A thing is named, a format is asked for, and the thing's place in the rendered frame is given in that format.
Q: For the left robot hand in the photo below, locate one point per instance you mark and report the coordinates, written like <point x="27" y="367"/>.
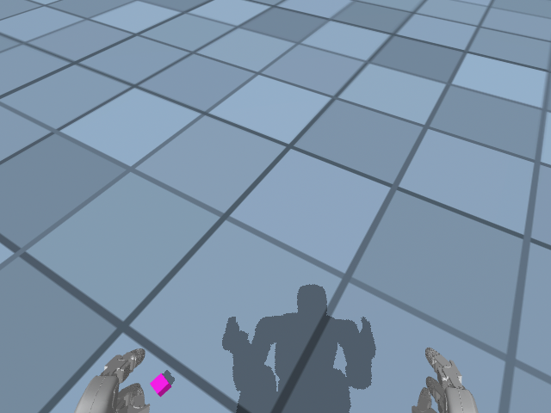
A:
<point x="102" y="396"/>

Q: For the right robot hand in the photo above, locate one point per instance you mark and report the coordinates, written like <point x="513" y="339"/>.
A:
<point x="450" y="395"/>

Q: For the cube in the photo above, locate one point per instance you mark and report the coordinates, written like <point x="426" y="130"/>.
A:
<point x="160" y="385"/>

